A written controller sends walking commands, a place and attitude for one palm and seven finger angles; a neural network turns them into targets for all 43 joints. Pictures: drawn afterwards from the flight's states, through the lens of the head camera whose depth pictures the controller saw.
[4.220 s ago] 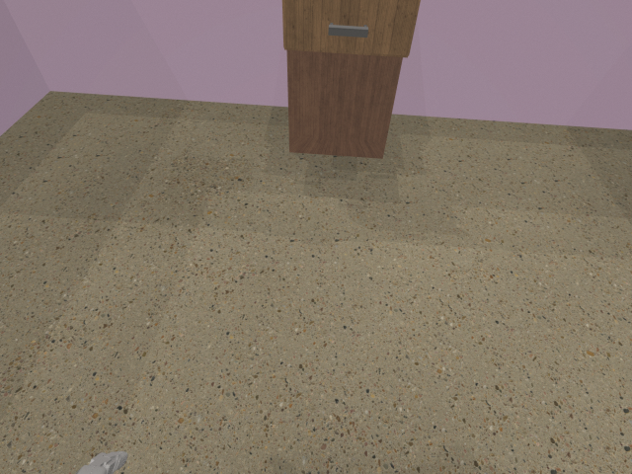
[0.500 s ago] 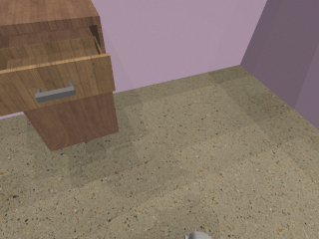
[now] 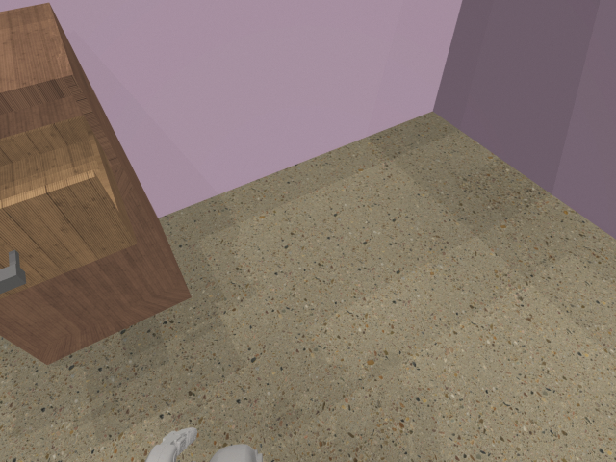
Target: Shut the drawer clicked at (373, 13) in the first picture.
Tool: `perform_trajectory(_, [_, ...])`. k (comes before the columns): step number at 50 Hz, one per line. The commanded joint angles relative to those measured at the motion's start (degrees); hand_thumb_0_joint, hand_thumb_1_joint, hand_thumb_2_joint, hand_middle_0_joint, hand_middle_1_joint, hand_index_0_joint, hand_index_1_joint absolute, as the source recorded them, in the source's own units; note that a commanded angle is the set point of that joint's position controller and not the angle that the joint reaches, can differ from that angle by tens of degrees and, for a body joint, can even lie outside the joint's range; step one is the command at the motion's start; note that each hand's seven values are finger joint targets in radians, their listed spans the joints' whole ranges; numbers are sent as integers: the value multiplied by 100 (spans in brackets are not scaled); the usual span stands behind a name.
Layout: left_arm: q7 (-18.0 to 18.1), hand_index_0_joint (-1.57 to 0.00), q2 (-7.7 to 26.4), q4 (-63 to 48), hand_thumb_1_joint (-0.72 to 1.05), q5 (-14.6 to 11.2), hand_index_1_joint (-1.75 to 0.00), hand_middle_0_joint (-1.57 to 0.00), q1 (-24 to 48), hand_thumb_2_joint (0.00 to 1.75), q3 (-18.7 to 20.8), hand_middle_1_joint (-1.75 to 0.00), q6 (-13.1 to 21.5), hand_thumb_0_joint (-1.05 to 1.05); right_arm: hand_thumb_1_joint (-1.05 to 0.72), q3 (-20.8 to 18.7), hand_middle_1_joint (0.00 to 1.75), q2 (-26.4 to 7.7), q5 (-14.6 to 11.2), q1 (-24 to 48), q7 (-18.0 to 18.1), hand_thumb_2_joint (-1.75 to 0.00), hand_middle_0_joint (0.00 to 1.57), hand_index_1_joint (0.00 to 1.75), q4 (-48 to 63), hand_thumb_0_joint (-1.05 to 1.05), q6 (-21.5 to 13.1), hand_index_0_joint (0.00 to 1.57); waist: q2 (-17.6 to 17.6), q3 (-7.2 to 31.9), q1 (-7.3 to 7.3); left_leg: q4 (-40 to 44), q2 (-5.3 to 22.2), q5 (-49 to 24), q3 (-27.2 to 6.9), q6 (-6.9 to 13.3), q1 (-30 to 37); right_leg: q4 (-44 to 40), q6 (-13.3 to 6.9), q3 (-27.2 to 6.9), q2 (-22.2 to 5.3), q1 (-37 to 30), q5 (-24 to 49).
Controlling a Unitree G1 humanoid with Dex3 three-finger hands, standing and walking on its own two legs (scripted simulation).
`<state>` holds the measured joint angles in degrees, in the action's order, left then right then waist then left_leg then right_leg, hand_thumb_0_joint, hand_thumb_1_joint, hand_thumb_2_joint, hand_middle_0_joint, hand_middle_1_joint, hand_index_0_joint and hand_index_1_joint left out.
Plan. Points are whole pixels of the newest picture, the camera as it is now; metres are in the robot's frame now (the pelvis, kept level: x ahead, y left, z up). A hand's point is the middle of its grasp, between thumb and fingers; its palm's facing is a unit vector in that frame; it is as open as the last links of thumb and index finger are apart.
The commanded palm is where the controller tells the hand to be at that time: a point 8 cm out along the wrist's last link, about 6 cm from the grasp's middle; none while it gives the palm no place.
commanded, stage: turn to face it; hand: left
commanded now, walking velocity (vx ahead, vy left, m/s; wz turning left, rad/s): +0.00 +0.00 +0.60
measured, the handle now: out of the picture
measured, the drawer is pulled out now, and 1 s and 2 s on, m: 0.28 0.28 0.28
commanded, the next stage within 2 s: take the last steps up to it in 0.76 s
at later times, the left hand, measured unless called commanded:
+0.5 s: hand out of the picture +0.04 +0.26 -0.16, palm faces +0.32 -0.90 -0.29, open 7.4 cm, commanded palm none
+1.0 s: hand out of the picture -0.04 +0.13 -0.15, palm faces +0.52 -0.82 -0.24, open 7.3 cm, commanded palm none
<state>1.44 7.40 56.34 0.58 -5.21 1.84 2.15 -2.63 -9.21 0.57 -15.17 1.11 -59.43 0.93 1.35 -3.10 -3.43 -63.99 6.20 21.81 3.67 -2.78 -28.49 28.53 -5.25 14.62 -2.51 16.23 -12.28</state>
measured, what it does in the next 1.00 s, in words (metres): steps on the spot, turning left: left foot, then right foot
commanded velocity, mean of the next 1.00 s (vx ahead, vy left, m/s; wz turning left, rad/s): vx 0.05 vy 0.02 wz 0.37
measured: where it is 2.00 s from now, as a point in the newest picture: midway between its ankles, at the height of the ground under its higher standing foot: outside the picture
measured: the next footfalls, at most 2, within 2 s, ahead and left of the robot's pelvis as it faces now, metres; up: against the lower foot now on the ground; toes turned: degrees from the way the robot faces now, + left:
left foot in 0.24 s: +0.08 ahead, +0.14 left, +0.00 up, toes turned +19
right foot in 0.66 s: +0.13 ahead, -0.11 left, +0.00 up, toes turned +16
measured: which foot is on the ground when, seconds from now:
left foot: up 0.00-0.22, down 0.24-0.66, up 0.68-1.00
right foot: down 0.00-0.24, up 0.26-0.64, down 0.66-1.00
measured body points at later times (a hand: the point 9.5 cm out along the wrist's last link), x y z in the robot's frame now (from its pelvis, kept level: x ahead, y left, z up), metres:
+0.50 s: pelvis +0.04 +0.02 +0.00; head +0.07 +0.04 +0.45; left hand +0.03 +0.31 -0.14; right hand +0.17 -0.20 -0.14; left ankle +0.05 +0.13 -0.74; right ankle +0.07 -0.13 -0.67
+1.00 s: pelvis +0.03 -0.04 +0.01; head +0.05 -0.05 +0.46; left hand -0.06 +0.18 -0.13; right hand +0.22 -0.23 -0.15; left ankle -0.06 +0.08 -0.68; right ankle +0.09 -0.12 -0.74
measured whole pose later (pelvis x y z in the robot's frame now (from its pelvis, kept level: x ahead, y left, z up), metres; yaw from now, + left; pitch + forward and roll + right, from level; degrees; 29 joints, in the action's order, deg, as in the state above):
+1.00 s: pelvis +0.03 -0.04 +0.01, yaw +28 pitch -1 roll +2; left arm 1.1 9.4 55.8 1.5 -16.9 1.7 0.6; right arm -4.1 -13.8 1.1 -10.0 -1.1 -56.8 4.7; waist 0.8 -2.5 1.8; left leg -52.6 2.2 23.5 1.3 -3.4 -21.1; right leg 26.3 -1.7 11.5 -5.3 11.9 -12.9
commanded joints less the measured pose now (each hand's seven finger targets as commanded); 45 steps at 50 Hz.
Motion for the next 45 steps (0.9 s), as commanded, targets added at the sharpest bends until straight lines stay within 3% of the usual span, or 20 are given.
perform_trajectory(1, [37, -20, 906, -229, 90, 55, -30, -20, -449, 90, 231, -30, -45, 0, -90, -42, 30, -182, 54, -464, -92, -90, 20, 30, 207, 0, 95, 20, -754, 382, 185, 563, 87, -158, 58, -67, 174, -1174, -255, -636, -1742, -336, 1943])
perform_trajectory(8, [52, -20, 1213, -385, 90, 96, -30, -20, -552, 90, 374, -30, -186, 0, -90, -120, 30, -381, 62, 290, -196, -90, 20, 30, 743, 0, 80, 20, -791, 241, 405, 1880, 25, 20, 346, 43, 306, -647, -217, -512, -2058, -722, 1473])
perform_trajectory(10, [37, -20, 1241, -420, 90, 69, -30, -20, -551, 90, 416, -30, -223, 0, -90, -160, 30, -528, 88, 78, -200, -90, 20, 30, 800, 0, 58, 20, -447, 423, 272, 2706, -39, -470, 380, 108, 837, 35, 14, -299, -1962, -691, 1331])
perform_trajectory(11, [18, -20, 1223, -482, 90, 26, -30, -20, -530, 90, 417, -30, -254, 0, -90, -222, 30, -723, 103, -254, -199, -90, 20, 30, 748, 0, 29, 20, 93, 600, 78, 3366, -1, -1287, 144, 212, 1465, 789, 268, -99, -1709, -361, 1043])
perform_trajectory(12, [-21, -20, 941, -654, 90, -29, -30, -20, -564, 90, 404, -30, -283, 0, -90, -346, 30, -1285, 147, -564, -164, -90, 20, 30, 769, 0, -31, 20, 1664, 729, -44, 4112, 1120, -3026, -1733, 833, 2101, 2047, 777, 110, -931, 765, -688])
perform_trajectory(13, [-26, -20, 803, -963, 90, -11, -30, -20, -178, 90, 304, -30, -305, 0, -90, -399, 30, -1653, 113, -758, -100, -90, 20, 30, 761, 0, -26, 20, 2100, 651, -185, 4476, 2006, -4644, -2865, 1598, 2352, 3243, 1004, -431, -352, 1723, -2896])
perform_trajectory(14, [-32, -20, 942, -1094, 90, 37, -30, -20, 95, 90, 288, -30, -321, 0, -90, -390, 30, -1693, 107, -824, -77, -90, 20, 30, 723, 0, -23, 20, 1162, 658, -181, 4416, 2038, -3944, -2600, 1726, 2234, 3752, 915, -1001, -429, 1695, -2603])
perform_trajectory(17, [-64, -20, 962, -818, 90, 49, -30, -20, -164, 90, 370, -30, -328, 0, -90, -286, 30, -1362, 86, 35, -5, -90, 20, 30, 942, 0, -74, 20, 967, 732, 139, 4326, 1185, -3324, -1766, 1282, 2220, 4041, 966, -1340, -447, 1921, -1419])
perform_trajectory(20, [-83, -20, 942, -666, 90, 9, -30, -20, -476, 90, 348, -30, -361, 0, -90, -277, 30, -1350, 70, 238, -4, -90, 20, 30, 1045, 0, -96, 20, 521, 918, 234, 4313, 837, -3298, -1273, 1176, 2211, 3569, 1024, -1304, -339, 1498, -1101])
perform_trajectory(26, [-36, -20, 877, -736, 90, -12, -30, -20, -439, 90, 274, -30, -403, 0, -90, -327, 30, -1426, 96, 236, -63, -90, 20, 30, 956, 0, 26, 20, 715, 593, 153, 4450, 793, -2350, -1586, 1267, 1817, 1949, 1020, -1172, -116, 783, -1372])
perform_trajectory(29, [-17, -20, 933, -656, 90, -26, -30, -20, -774, 90, 265, -30, -356, 0, -90, -339, 30, -1439, 87, 413, -96, -90, 20, 30, 987, 0, 76, 20, 892, 542, 275, 4282, 668, -2324, -1717, 1167, 1426, 1053, 946, -1086, 81, 99, -1039])
perform_trajectory(31, [2, -20, 1009, -518, 90, -25, -30, -20, -1266, 90, 292, -30, -285, 0, -90, -332, 30, -1358, 43, 596, -112, -90, 20, 30, 1030, 0, 95, 20, 625, 645, 523, 3808, 370, -1866, -1516, 855, 942, -266, 915, -1064, 31, -819, -68])
perform_trajectory(32, [40, -20, 1345, -506, 90, 40, -30, -20, -1388, 90, 339, -30, -216, 0, -90, -304, 30, -1058, -10, 505, -139, -90, 20, 30, 1062, 0, 102, 20, -257, 699, 568, 2998, -99, -1003, -1131, 500, 320, -1076, 734, -1805, -722, -1386, -94])
perform_trajectory(33, [70, -20, 1946, -571, 90, 127, -30, -20, -1326, 90, 440, -30, -179, 0, -90, -219, 30, -632, -17, 559, -154, -90, 20, 30, 1249, 0, 114, 20, -2068, 394, 579, 1604, -892, 841, -307, 71, -622, -1518, 117, -3451, -2233, -1314, 351])
perform_trajectory(34, [65, -20, 1986, -685, 90, 75, -30, -20, -1266, 90, 404, -30, -213, 0, -90, -295, 30, -957, 31, 698, -137, -90, 20, 30, 1274, 0, 163, 20, -1662, 415, 639, 630, -678, 1159, -699, 123, -284, -1501, -278, -3356, -2603, -495, 582])
perform_trajectory(36, [82, -20, 1572, -752, 90, 69, -30, -20, -598, 90, 362, -30, -204, 0, -90, -339, 30, -949, 69, 656, -171, -90, 20, 30, 1000, 0, 278, 20, -1373, -135, 336, -347, -546, 475, -800, 150, -256, -1637, -164, -2719, -1940, 243, -375])
perform_trajectory(37, [60, -20, 1439, -784, 90, 62, -30, -20, -495, 90, 305, -30, -195, 0, -90, -326, 30, -934, 84, 547, -195, -90, 20, 30, 898, 0, 272, 20, -1078, -190, 259, -541, -504, 155, -701, 102, -279, -1469, -62, -2291, -1666, 159, -99])
perform_trajectory(39, [61, -20, 1298, -742, 90, 69, -30, -20, -556, 90, 264, -30, -154, 0, -90, -297, 30, -835, 60, 358, -213, -90, 20, 30, 777, 0, 243, 20, -1019, -56, 210, -397, -491, -100, -525, 10, -284, -1256, 11, -1714, -1457, -223, 639])
perform_trajectory(43, [64, -20, 1280, -507, 90, 88, -30, -20, -1241, 90, 237, -30, -129, 0, -90, -220, 30, -754, 48, 721, -185, -90, 20, 30, 803, 0, 237, 20, -1022, 181, 527, 454, -476, 99, -348, -100, -116, -1118, -140, -1684, -1522, -898, 1339])
perform_trajectory(45, [47, -20, 1336, -359, 90, 106, -30, -20, -1508, 90, 271, -30, -103, 0, -90, -186, 30, -701, 62, 840, -201, -90, 20, 30, 796, 0, 229, 20, -1014, 138, 650, 819, -426, 143, -263, -89, -74, -1299, -147, -1804, -1639, -1056, 744])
